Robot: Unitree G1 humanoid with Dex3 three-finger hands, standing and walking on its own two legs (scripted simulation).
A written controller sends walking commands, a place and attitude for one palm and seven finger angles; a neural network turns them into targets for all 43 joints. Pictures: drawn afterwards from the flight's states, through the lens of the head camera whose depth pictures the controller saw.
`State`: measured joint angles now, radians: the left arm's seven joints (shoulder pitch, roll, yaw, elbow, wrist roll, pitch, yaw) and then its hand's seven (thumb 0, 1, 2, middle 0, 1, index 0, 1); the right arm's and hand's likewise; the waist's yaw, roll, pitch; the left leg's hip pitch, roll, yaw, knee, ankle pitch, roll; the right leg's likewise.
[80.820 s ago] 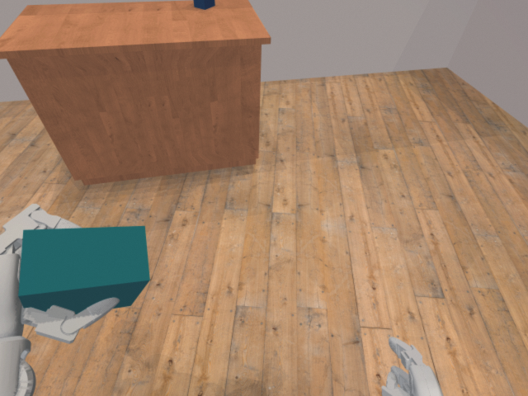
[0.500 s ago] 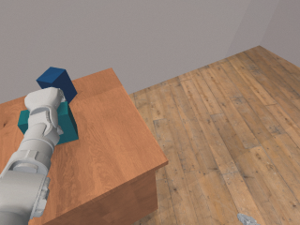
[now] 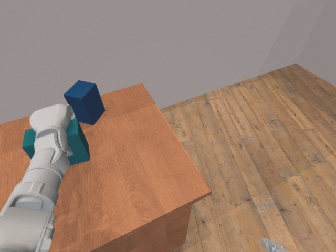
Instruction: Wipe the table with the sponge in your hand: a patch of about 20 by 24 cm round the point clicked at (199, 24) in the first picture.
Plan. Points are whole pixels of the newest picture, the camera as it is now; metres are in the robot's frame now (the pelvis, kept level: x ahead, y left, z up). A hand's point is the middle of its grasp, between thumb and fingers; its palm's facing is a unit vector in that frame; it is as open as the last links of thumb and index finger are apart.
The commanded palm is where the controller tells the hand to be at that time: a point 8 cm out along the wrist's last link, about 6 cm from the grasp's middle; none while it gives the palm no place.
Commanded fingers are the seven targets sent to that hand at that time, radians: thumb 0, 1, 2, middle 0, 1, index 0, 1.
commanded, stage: slide back across to the first lane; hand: left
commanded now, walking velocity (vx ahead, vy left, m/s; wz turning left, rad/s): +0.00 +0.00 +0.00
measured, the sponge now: (62, 149) +0.37 +0.31 +0.02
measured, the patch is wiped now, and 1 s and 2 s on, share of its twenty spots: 1.00 1.00 1.00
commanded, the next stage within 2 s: wipe back along the first lane in 0.24 s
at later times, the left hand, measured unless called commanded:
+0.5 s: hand (45, 144) +0.35 +0.33 +0.07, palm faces -0.02 -0.06 -1.00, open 10.1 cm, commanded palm +0.32 +0.31 +0.11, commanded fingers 0.00 0.10 1.30 -1.20 -1.60 -1.20 -1.60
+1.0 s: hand (48, 162) +0.30 +0.30 +0.07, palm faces +0.00 -0.07 -1.00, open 10.1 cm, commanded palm +0.26 +0.29 +0.10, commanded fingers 0.00 0.10 1.30 -1.20 -1.60 -1.20 -1.60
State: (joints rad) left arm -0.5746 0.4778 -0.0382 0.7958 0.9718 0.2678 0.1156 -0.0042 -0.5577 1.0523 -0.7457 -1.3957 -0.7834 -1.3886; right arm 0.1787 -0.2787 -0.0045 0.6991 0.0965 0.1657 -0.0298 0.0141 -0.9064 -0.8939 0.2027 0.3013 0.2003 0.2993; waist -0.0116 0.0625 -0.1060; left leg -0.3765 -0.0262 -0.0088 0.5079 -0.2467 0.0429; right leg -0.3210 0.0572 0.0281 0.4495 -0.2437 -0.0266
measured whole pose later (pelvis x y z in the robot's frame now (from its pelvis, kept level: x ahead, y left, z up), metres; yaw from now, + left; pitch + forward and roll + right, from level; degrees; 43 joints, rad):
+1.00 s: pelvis +0.01 +0.00 +0.00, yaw +2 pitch +2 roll -1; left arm -0.15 0.45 -0.06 0.27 0.94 0.35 0.08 -0.01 -0.50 1.03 -0.70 -1.42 -0.73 -1.43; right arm 0.11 -0.29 0.01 0.65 0.08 0.16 0.00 0.02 -0.91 -0.89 0.20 0.30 0.20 0.30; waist 0.05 0.09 -0.09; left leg -0.28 -0.04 -0.03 0.51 -0.26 0.04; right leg -0.22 0.05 0.00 0.44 -0.27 -0.03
